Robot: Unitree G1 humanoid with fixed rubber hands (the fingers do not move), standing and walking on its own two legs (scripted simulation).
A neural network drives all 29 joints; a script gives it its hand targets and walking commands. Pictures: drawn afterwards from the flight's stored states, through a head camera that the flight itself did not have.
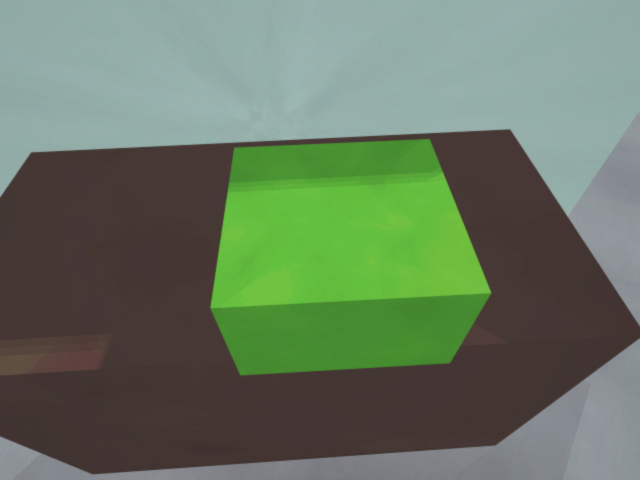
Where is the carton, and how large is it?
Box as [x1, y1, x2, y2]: [210, 139, 490, 374]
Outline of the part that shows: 429,139 234,148 210,308 240,374 445,363 451,360 490,294 490,291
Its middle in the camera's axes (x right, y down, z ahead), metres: +0.03 +0.02 +0.58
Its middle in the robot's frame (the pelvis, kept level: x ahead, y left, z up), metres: +0.42 -0.01 +0.02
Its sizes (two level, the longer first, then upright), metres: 0.304 0.283 0.188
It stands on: a pedestal, 0.69 m high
